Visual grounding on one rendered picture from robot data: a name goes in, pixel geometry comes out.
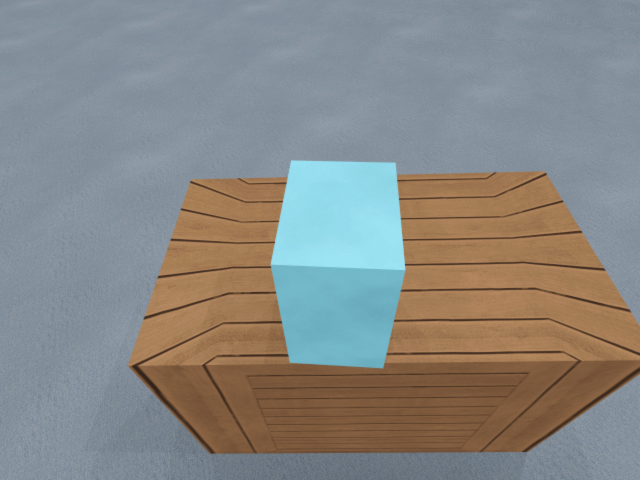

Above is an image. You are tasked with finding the carton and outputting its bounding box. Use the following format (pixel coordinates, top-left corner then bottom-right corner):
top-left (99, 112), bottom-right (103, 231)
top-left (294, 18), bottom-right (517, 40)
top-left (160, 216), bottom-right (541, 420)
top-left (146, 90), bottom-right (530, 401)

top-left (271, 161), bottom-right (405, 368)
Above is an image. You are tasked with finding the pedestal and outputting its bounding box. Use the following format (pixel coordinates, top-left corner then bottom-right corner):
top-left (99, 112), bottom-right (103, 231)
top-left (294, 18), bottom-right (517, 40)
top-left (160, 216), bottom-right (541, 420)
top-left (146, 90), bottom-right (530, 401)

top-left (128, 171), bottom-right (640, 454)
